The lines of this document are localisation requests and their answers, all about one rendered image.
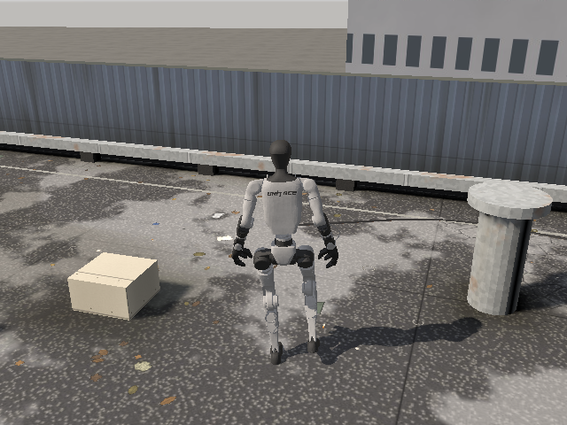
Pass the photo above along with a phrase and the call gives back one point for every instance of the right robot upper arm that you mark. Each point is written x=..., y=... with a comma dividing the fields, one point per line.
x=314, y=199

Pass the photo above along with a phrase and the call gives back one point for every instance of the robot left forearm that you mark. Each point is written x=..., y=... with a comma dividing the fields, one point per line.
x=240, y=236

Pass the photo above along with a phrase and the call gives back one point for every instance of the robot right thigh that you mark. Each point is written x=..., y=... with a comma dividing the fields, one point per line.
x=305, y=258

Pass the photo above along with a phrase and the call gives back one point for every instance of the robot left hand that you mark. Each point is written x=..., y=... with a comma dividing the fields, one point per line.
x=242, y=253

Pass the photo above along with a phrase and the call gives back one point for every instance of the left robot upper arm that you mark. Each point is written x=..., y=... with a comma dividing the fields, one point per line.
x=253, y=188

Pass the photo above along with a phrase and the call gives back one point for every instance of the robot right hand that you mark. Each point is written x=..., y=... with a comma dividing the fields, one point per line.
x=331, y=254

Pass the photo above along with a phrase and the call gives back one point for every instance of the left robot foot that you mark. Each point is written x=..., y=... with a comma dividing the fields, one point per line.
x=276, y=356

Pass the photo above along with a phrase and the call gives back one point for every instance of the robot right forearm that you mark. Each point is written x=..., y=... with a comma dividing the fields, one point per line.
x=327, y=235

